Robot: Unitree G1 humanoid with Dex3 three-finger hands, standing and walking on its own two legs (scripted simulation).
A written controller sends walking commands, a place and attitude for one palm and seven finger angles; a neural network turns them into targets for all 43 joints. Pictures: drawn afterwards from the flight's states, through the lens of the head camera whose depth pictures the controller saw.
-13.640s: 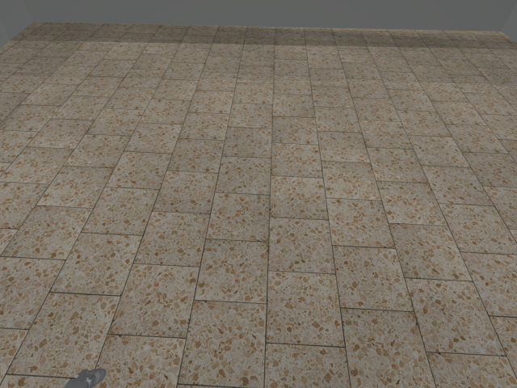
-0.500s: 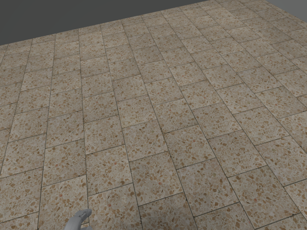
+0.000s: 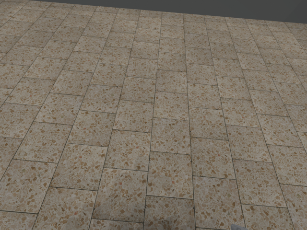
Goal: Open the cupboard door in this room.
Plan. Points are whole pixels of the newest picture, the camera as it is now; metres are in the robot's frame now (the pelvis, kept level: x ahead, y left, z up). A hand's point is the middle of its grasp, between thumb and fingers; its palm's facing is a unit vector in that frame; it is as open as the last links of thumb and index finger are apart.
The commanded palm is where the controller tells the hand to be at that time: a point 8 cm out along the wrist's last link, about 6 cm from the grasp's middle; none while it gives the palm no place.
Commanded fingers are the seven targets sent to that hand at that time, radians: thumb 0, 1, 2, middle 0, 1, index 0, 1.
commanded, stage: turn or walk to find it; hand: left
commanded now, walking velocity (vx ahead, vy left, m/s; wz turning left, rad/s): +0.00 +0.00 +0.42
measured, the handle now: out of the picture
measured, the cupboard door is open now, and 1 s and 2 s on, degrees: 0 0 0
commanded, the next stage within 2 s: none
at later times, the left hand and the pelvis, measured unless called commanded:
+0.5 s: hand out of the picture +0.09 +0.20 -0.14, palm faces +0.16 -0.95 -0.26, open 7.3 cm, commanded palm none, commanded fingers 0.00 0.90 0.90 -0.20 -0.30 -0.20 -0.30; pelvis -0.01 -0.02 +0.01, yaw +10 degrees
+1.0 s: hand out of the picture -0.11 +0.17 -0.17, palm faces +0.46 -0.86 -0.24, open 7.4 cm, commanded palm none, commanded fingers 0.00 0.90 0.90 -0.20 -0.30 -0.20 -0.30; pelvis -0.05 -0.02 +0.01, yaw +25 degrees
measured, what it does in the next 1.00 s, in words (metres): steps on the spot, turning left: right foot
